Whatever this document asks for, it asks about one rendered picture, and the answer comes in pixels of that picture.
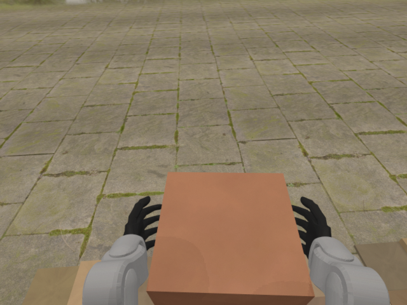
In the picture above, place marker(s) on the robot left forearm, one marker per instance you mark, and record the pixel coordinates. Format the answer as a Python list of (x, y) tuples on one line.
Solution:
[(116, 279)]

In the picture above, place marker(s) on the carton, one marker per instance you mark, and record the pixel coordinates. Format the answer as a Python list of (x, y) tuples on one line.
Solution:
[(228, 239)]

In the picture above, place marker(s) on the robot right forearm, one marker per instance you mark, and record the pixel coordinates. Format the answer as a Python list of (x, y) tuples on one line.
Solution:
[(342, 277)]

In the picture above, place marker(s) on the robot left hand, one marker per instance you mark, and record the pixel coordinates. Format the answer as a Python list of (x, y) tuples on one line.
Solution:
[(136, 222)]

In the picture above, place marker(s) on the robot right hand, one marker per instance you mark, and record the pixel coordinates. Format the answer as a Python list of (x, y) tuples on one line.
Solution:
[(316, 226)]

